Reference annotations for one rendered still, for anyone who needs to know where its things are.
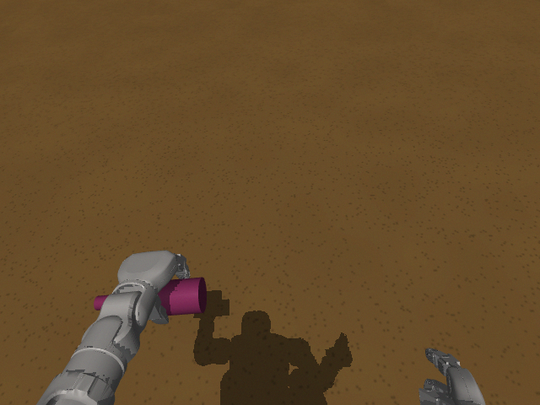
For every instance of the right robot hand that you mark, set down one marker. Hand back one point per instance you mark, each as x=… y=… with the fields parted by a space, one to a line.
x=461 y=386

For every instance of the left robot hand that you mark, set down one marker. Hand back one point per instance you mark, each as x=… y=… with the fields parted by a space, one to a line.
x=155 y=268

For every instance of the left robot arm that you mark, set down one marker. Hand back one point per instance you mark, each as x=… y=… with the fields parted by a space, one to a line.
x=95 y=369

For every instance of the bottle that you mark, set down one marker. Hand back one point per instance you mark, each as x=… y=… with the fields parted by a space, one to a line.
x=178 y=297

